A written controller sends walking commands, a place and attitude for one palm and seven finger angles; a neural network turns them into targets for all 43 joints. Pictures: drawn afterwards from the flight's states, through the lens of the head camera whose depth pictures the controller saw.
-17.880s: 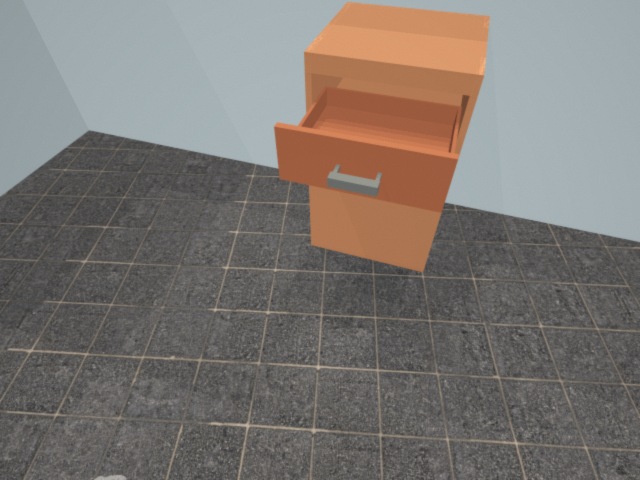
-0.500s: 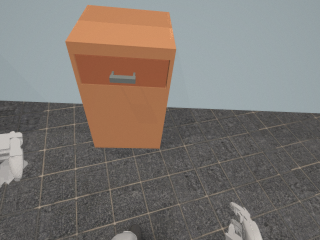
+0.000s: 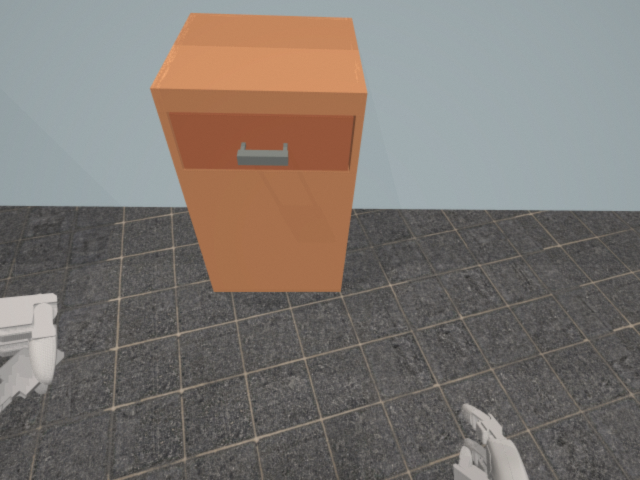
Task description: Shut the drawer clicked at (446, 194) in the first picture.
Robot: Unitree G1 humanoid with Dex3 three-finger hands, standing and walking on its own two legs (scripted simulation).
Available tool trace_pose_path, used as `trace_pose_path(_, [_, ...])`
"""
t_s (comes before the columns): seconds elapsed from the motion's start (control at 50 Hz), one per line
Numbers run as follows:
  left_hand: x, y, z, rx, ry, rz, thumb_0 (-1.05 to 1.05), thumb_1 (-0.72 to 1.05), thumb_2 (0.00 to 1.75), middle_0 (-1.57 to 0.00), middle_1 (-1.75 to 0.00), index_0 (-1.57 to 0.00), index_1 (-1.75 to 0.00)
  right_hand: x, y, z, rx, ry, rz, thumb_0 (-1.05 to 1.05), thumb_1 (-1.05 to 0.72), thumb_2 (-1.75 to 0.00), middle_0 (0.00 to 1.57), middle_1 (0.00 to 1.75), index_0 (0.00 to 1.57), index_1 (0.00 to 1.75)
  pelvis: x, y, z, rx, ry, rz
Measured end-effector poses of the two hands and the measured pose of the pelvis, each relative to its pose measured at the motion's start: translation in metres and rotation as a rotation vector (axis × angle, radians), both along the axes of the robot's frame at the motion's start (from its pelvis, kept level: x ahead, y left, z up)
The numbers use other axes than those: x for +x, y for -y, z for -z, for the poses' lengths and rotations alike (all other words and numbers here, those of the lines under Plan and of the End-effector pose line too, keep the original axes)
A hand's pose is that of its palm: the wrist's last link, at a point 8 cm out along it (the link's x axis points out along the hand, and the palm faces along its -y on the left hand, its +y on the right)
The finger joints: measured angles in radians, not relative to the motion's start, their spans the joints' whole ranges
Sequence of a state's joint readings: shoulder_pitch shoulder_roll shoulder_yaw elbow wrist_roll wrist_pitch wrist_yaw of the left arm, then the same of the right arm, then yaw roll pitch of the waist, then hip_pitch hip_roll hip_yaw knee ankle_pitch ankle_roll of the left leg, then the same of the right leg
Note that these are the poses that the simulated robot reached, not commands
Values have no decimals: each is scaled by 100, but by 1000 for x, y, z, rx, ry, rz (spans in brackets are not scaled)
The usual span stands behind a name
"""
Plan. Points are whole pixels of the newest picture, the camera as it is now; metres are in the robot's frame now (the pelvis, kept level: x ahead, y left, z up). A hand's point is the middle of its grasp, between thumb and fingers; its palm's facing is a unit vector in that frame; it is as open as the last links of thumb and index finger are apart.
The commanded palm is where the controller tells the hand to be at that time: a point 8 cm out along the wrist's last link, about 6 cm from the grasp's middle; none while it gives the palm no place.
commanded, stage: let the arm hang, fingers relaxed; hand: left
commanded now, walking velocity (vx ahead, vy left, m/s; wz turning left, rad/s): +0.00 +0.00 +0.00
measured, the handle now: (263, 152) +0.83 +0.18 -0.10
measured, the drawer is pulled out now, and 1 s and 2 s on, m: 0.00 0.00 0.00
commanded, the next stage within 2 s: look to check the result in 1.18 s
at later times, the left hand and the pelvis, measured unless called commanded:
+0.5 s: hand out of the picture -0.01 +0.20 -0.17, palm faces +0.07 -0.97 -0.21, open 3.7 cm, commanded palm none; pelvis +0.00 +0.01 +0.00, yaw +3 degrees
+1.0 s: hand out of the picture +0.00 +0.17 -0.17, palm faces +0.06 -0.98 -0.17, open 7.3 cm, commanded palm none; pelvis +0.01 +0.01 +0.01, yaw +1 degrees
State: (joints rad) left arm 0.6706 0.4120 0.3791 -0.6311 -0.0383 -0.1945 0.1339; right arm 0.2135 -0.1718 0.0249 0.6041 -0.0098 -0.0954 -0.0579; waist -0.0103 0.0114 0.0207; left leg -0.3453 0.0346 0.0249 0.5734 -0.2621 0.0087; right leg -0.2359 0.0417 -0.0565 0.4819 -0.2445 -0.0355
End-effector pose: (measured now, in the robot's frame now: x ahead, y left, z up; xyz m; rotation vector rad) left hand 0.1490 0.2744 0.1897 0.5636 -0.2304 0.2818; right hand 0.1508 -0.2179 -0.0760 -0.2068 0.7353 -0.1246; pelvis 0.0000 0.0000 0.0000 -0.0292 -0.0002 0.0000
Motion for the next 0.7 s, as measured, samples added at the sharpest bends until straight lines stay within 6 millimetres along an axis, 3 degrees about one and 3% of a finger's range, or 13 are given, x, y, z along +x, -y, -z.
trace_pose_path(0.08, [5, -9, 8, -41, 2, -51, 1, 89, 89, -141, -160, -141, -160, -4, 16, 6, -34, -45, 46, 2, -90, -90, 21, 30, 21, 30, 8, -2, 1, 1, 11, -1])
trace_pose_path(0.1, [10, -12, 18, -38, -25, -52, 1, 89, 89, -140, -160, -141, -160, -5, 19, 9, -33, -50, 35, 2, -90, -90, 21, 30, 20, 30, 10, -3, 1, 2, 3, -8])
trace_pose_path(0.14, [24, -21, 66, -93, -198, -81, 0, 89, 89, -140, -159, -140, -160, -5, 27, 22, -25, -95, 12, 1, -90, -90, 20, 29, 20, 30, 10, -7, 5, 12, -10, -21])
trace_pose_path(0.2, [26, -24, 167, -261, -576, -173, 0, 90, 90, -136, -156, -136, -156, -12, 32, 39, -22, -177, 10, 1, -90, -90, 20, 29, 20, 30, 8, -9, 9, 18, -9, -32])
trace_pose_path(0.26, [-3, -1, 256, -401, -931, -206, 0, 91, 90, -129, -149, -129, -149, -27, 30, 45, -22, -248, 26, 1, -90, -90, 20, 29, 20, 30, 8, -8, 10, 23, 5, -37])
trace_pose_path(0.32, [-50, 36, 312, -513, -1211, -193, 1, 91, 89, -120, -140, -120, -140, -49, 24, 46, -27, -333, 42, 1, -91, -90, 20, 29, 20, 30, 7, -6, 8, 22, 19, -37])
trace_pose_path(0.4, [-101, 30, 331, -549, -1360, -300, 1, 91, 89, -106, -133, -106, -125, -84, 13, 49, -23, -483, 36, 1, -91, -90, 20, 29, 20, 30, 5, -3, 1, 10, 17, -46])
trace_pose_path(0.54, [-182, 25, 326, -573, -1575, -417, 1, 91, 89, -80, -101, -80, -97, -130, 1, 58, 11, -654, 62, 1, -92, -90, 20, 29, 20, 30, 4, -8, -6, 9, 13, -45])
trace_pose_path(0.62, [-207, 28, 322, -575, -1645, -452, 1, 91, 89, -64, -82, -64, -80, -143, -5, 62, 34, -689, 78, 1, -92, -90, 20, 29, 20, 30, 4, -10, -7, 13, 19, -39])
trace_pose_path(0.7, [-213, 34, 321, -582, -1664, -454, 1, 91, 89, -49, -63, -49, -62, -151, -12, 65, 56, -704, 87, 1, -91, -90, 20, 29, 20, 30, 4, -11, -8, 16, 22, -33])
